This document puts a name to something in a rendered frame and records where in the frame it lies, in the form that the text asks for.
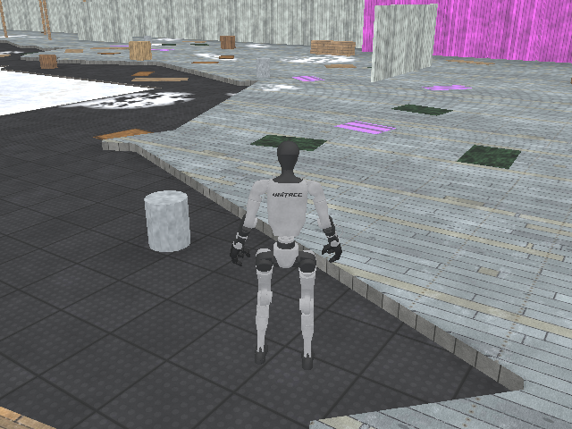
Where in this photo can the robot right upper arm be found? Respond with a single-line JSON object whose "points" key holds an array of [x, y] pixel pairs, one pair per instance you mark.
{"points": [[314, 188]]}

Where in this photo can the robot left upper arm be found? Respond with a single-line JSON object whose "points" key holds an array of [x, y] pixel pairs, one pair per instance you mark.
{"points": [[254, 200]]}

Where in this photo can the right robot hand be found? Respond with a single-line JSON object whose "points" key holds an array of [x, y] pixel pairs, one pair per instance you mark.
{"points": [[331, 249]]}

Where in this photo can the left robot foot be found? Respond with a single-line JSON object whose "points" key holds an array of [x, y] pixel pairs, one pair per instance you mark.
{"points": [[260, 356]]}

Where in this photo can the robot left forearm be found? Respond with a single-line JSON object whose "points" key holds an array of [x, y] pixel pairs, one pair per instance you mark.
{"points": [[242, 234]]}

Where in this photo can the robot right forearm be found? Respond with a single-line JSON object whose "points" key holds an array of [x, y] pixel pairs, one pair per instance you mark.
{"points": [[331, 235]]}

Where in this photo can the humanoid robot head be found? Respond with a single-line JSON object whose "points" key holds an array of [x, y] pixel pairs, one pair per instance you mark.
{"points": [[288, 153]]}

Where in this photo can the left robot hand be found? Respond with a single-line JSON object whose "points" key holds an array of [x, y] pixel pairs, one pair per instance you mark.
{"points": [[236, 252]]}

